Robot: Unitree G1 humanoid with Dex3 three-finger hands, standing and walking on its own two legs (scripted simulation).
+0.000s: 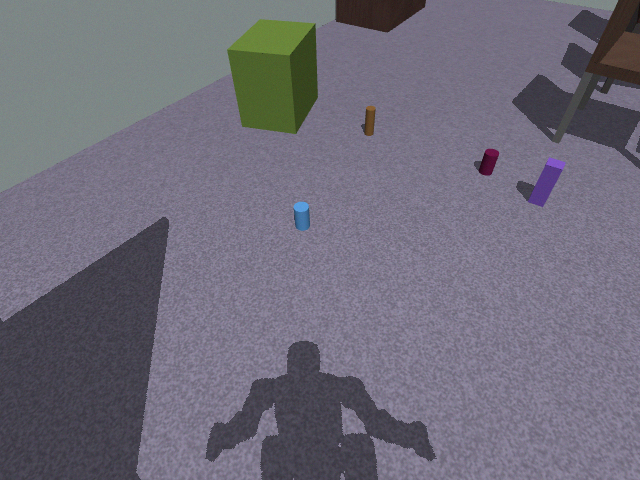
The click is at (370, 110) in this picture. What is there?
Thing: squat round
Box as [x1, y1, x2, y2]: [364, 106, 375, 135]
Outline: 367,106 364,133 366,135 371,135 373,132 375,108 373,106
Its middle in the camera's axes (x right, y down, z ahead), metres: +0.29 -0.67 +2.20
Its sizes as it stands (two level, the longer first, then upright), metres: 0.052 0.052 0.158
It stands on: the floor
